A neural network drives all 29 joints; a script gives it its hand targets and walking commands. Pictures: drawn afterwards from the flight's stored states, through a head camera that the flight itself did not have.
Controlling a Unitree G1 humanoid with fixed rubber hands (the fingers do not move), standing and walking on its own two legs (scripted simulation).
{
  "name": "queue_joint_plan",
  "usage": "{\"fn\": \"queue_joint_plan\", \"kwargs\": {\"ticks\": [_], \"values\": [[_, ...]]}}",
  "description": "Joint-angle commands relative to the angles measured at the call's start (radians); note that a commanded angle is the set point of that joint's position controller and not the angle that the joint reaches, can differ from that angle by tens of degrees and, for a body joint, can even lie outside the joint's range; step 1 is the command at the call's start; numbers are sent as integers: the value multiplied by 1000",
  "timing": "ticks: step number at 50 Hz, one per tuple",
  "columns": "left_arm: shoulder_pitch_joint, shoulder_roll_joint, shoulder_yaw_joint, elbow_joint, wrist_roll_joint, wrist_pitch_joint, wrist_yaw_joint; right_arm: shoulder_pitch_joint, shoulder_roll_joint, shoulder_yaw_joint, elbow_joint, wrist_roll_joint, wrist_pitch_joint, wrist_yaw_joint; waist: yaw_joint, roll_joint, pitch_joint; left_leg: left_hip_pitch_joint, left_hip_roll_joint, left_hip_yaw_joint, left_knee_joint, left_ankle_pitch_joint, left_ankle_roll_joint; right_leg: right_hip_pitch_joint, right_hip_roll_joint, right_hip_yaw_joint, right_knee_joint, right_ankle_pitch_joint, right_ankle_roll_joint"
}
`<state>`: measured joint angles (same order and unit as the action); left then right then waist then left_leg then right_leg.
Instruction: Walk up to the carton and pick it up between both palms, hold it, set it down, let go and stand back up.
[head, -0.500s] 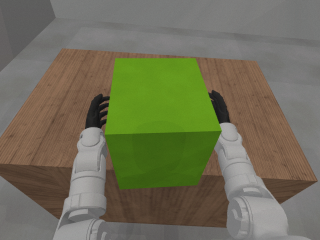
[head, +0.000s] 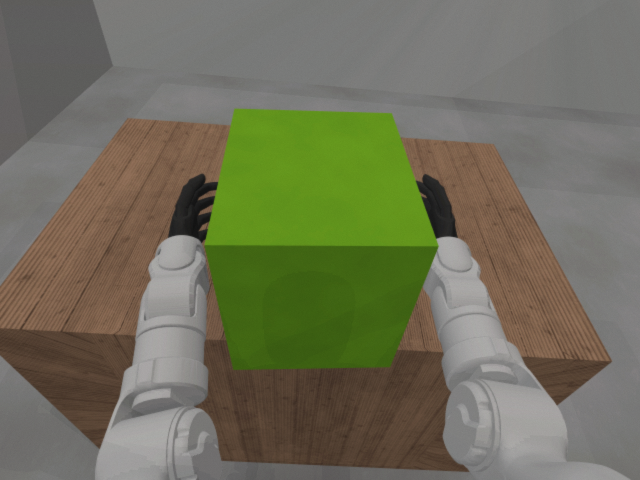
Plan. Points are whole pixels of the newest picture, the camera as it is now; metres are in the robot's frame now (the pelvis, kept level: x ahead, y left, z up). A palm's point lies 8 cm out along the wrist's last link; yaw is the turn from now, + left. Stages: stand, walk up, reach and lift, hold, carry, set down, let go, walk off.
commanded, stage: reach and lift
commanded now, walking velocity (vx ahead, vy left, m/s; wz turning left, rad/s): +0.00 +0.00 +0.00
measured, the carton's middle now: (313, 239) +0.44 +0.00 +0.07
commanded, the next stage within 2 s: hold in 1.50 s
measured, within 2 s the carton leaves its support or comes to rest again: neither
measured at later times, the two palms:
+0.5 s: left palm (159, 222) +0.37 +0.18 +0.16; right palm (430, 213) +0.38 -0.14 +0.17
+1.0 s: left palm (164, 193) +0.37 +0.17 +0.20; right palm (452, 197) +0.38 -0.15 +0.20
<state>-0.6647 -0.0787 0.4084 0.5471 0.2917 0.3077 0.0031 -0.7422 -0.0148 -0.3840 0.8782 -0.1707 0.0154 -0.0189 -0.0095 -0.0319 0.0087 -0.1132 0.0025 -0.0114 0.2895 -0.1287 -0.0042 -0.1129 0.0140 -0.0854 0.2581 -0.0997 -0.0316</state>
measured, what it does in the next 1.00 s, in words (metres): stands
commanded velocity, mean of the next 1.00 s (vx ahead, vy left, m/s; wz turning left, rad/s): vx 0.00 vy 0.00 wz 0.00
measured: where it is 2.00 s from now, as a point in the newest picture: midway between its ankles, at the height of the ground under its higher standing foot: outside the picture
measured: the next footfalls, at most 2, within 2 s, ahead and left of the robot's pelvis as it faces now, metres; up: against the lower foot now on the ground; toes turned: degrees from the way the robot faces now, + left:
none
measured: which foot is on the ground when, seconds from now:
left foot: down 0.00-1.00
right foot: down 0.00-1.00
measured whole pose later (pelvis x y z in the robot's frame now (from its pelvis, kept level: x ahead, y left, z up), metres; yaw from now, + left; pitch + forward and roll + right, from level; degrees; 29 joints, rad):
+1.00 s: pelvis +0.00 +0.01 +0.00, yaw +0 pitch -8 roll -1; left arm -0.70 -0.03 0.37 0.28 0.33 0.67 -0.04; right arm -0.80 -0.07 -0.14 0.74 0.10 0.27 -0.12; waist -0.07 -0.06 0.00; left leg -0.01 0.00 0.00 0.31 -0.16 0.01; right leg 0.00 0.01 -0.07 0.25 -0.11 -0.02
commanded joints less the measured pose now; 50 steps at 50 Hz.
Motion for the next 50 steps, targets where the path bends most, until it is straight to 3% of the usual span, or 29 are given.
{"fn": "queue_joint_plan", "kwargs": {"ticks": [1, 3, 4, 5, 8, 9, 10, 15, 17, 23, 25, 27, 29, 30, 33, 34, 35, 38, 42, 43, 44, 45, 46, 47, 48, 50], "values": [[-556, -458, -418, -99, -95, -2, -78, -605, 482, 372, -203, 75, -46, 97, -11, 16, -405, 31, -34, 58, -15, 130, -18, 246, 13, -26, 26, 171, 57], [-562, -467, -444, -136, -109, 17, -79, -627, 481, 393, -252, 110, -39, 92, -7, 21, -420, 47, -30, 50, -1, 147, -21, 231, 19, -28, 19, 170, 54], [-549, -471, -457, -132, -123, 35, -80, -638, 476, 408, -259, 125, -29, 86, -23, 4, -415, 49, -35, 43, 0, 145, -12, 236, 16, -28, 19, 181, 51], [-525, -464, -450, -117, -114, 56, -82, -630, 464, 418, -232, 135, -14, 82, -13, 12, -379, 35, -38, 48, -9, 122, -13, 225, 14, -21, 16, 159, 55], [-506, -452, -482, -170, -131, 114, -100, -620, 470, 465, -282, 197, 28, 48, -41, -23, -372, 38, -41, 34, -15, 132, -6, 278, 20, -15, 11, 215, 59], [-485, -435, -454, -171, -122, 129, -106, -622, 477, 481, -282, 199, 40, 40, -22, -13, -362, 49, -45, 37, -13, 129, -6, 282, 21, -13, 9, 225, 66], [-496, -421, -447, -190, -119, 140, -113, -597, 488, 495, -264, 216, 59, 30, -30, -14, -325, 51, -50, 33, -12, 126, 4, 286, 8, -7, 16, 263, 68], [-454, -447, -445, -267, -90, 185, -145, -558, 482, 517, -289, 263, 87, 14, -29, 35, -317, 103, -49, 33, -2, 218, -22, 279, 21, -8, 11, 299, 65], [-441, -444, -469, -316, -89, 201, -151, -532, 455, 533, -295, 285, 96, 10, -49, 45, -336, 148, -40, 19, 22, 296, -39, 267, 32, -18, 7, 299, 56], [-512, -466, -581, -456, -149, 223, -136, -609, 469, 605, -480, 354, 112, -10, -82, 65, -396, 156, -47, -2, 47, 328, -59, 277, 40, -13, 18, 293, 60], [-531, -470, -591, -415, -144, 234, -132, -613, 463, 568, -433, 336, 131, -2, -89, 107, -335, 138, -35, -6, 27, 241, -62, 202, 34, -22, -5, 138, 43], [-532, -477, -565, -342, -127, 257, -127, -609, 414, 501, -357, 290, 147, 18, -103, 109, -267, 93, -23, -5, -16, 99, -58, 153, 21, -27, -16, -4, 21], [-560, -463, -528, -299, -117, 282, -131, -630, 411, 471, -330, 270, 163, 32, -104, 75, -207, 8, -23, 7, -72, -83, -26, 148, 14, -32, -21, -91, 25], [-577, -440, -513, -300, -118, 290, -135, -645, 421, 465, -320, 275, 170, 37, -101, 55, -198, -14, -16, 13, -82, -107, -14, 160, 13, -31, -18, -87, 30], [-559, -425, -468, -283, -117, 313, -149, -676, 446, 498, -374, 293, 171, 26, -78, -6, -295, 49, -27, 29, -53, -2, -1, 212, 15, -17, -16, -4, 37], [-553, -432, -466, -276, -120, 314, -151, -702, 447, 503, -383, 296, 175, 21, -67, 20, -293, 35, -27, 22, -54, 6, 8, 217, 18, -13, -19, 0, 38], [-568, -420, -449, -273, -125, 314, -155, -730, 455, 511, -416, 301, 176, 12, -67, -10, -344, 59, -31, 29, -41, 32, 14, 236, 26, -11, -13, 37, 47], [-579, -428, -444, -297, -113, 304, -155, -714, 464, 533, -413, 314, 180, 2, -52, 8, -381, 89, -38, 40, -27, 94, 5, 276, 32, -14, -8, 85, 55], [-571, -417, -411, -258, -83, 309, -167, -668, 450, 518, -351, 304, 200, 5, -51, 13, -311, 64, -34, 41, -44, 29, 7, 245, 31, -18, -22, 15, 52], [-573, -407, -410, -284, -77, 314, -165, -680, 461, 538, -352, 332, 198, 7, -34, 37, -310, 51, -38, 51, -41, 41, 1, 261, 33, -13, -13, 31, 52], [-579, -415, -419, -291, -86, 322, -168, -669, 455, 528, -340, 328, 205, 8, -49, 28, -302, 58, -33, 51, -38, 63, -4, 254, 31, -18, -13, 31, 52], [-587, -414, -417, -300, -78, 326, -172, -668, 460, 533, -338, 328, 210, 8, -45, 55, -270, 52, -35, 45, -39, 63, -4, 253, 27, -10, -12, 36, 47], [-608, -407, -423, -326, -88, 331, -176, -675, 468, 538, -357, 330, 212, 7, -53, 32, -283, 57, -40, 50, -37, 65, -4, 255, 26, -9, -8, 42, 51], [-617, -406, -431, -322, -91, 334, -178, -689, 472, 529, -375, 331, 215, 4, -56, 45, -293, 61, -43, 46, -33, 76, -5, 266, 29, -7, -7, 61, 56], [-620, -400, -421, -337, -92, 336, -181, -706, 489, 548, -386, 342, 215, 0, -46, 37, -295, 61, -47, 56, -26, 77, -2, 271, 25, -10, -6, 79, 58], [-603, -416, -439, -339, -90, 350, -195, -685, 483, 553, -388, 345, 230, -14, -71, 45, -273, 73, -48, 55, -11, 115, -15, 287, 27, -8, -2, 117, 60]]}}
